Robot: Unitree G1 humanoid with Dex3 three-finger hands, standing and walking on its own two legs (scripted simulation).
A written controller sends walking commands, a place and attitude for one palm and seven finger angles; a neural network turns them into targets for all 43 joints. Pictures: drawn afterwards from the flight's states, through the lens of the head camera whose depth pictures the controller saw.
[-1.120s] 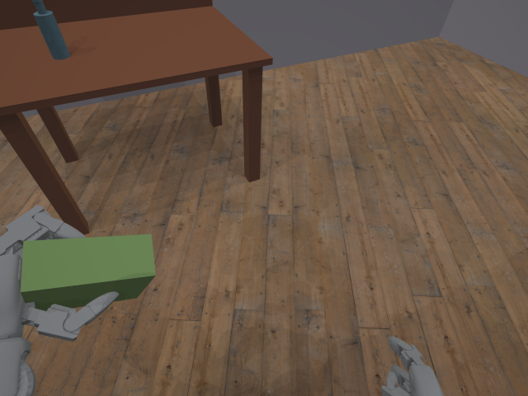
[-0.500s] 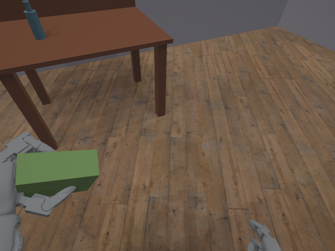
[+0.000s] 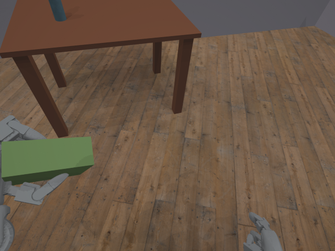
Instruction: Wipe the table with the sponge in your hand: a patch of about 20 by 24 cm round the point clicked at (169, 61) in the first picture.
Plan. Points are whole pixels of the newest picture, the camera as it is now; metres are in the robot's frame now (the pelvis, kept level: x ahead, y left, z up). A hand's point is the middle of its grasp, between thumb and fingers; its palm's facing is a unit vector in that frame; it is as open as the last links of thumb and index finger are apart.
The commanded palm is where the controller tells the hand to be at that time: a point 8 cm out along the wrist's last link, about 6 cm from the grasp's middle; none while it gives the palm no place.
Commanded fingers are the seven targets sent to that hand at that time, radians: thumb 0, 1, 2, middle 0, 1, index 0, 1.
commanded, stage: walk to a spot facing it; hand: left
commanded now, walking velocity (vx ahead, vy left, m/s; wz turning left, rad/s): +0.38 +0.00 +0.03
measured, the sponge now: (61, 160) +0.23 +0.21 +0.16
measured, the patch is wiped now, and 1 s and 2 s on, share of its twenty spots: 0.00 0.00 0.00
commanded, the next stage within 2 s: turn to face it in 1.46 s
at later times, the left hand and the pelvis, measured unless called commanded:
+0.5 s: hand (112, 100) +0.37 +0.15 +0.18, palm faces +0.37 -0.78 -0.51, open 9.4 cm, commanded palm +0.31 +0.21 +0.19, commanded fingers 0.00 0.10 1.30 -1.20 -1.60 -1.20 -1.60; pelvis +0.16 -0.08 +0.01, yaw +4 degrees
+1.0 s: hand (101, 55) +0.50 +0.21 +0.20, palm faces +0.55 -0.70 -0.45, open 9.4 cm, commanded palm +0.41 +0.24 +0.19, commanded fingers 0.00 0.10 1.30 -1.20 -1.60 -1.20 -1.60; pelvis +0.32 -0.07 +0.00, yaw +14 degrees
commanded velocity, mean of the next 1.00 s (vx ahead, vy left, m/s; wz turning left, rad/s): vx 0.34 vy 0.00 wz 0.37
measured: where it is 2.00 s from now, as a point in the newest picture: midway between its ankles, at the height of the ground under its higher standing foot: (182, 201)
